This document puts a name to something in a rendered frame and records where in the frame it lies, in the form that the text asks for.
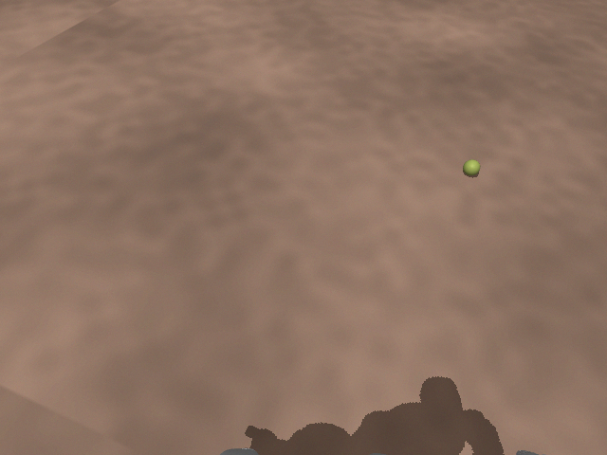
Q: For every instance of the ball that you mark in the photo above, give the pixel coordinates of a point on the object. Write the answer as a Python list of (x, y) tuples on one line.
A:
[(471, 167)]

